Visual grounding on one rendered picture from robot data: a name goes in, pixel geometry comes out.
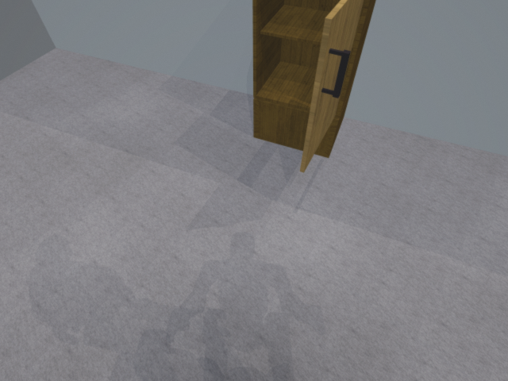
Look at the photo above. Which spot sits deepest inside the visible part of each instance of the cupboard door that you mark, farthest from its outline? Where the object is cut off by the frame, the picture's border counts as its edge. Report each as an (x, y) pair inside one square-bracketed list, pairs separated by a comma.
[(338, 33)]

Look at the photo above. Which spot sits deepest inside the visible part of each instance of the handle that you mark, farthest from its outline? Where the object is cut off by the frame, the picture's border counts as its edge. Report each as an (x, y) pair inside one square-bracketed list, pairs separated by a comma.
[(341, 72)]

